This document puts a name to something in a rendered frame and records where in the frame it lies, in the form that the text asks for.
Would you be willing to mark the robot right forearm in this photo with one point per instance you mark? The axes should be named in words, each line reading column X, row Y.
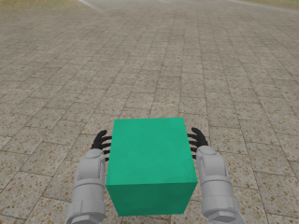
column 218, row 200

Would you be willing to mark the robot left hand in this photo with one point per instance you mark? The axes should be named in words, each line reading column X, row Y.
column 98, row 140

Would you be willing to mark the robot right hand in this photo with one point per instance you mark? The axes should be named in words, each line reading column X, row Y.
column 200, row 140

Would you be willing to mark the robot left forearm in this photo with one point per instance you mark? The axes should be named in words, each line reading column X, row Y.
column 87, row 204

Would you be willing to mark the carton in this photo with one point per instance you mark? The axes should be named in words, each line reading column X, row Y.
column 150, row 168

